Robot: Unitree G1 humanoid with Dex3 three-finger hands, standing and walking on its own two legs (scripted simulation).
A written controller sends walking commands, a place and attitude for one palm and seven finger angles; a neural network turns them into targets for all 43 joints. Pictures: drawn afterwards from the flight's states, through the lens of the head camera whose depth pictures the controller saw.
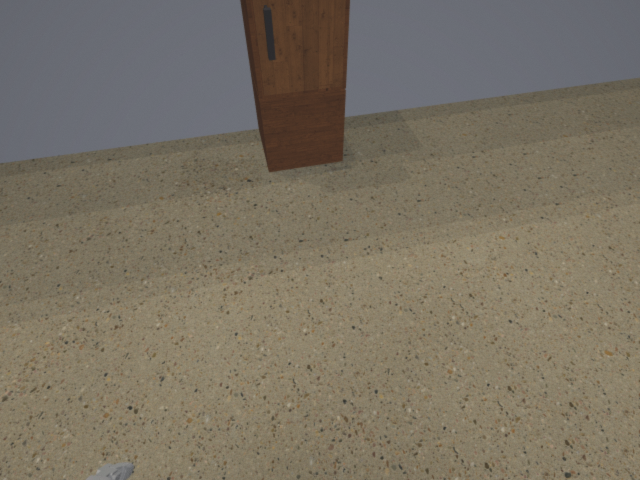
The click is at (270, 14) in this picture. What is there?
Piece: cupboard door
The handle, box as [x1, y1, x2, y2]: [263, 5, 275, 59]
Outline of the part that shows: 264,5 263,11 268,57 269,59 275,59 270,8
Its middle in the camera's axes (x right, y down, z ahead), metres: -0.20 -0.76 +1.43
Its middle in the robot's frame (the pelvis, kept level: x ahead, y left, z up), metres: +1.57 +0.28 -0.09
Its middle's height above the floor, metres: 0.68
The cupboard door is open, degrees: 0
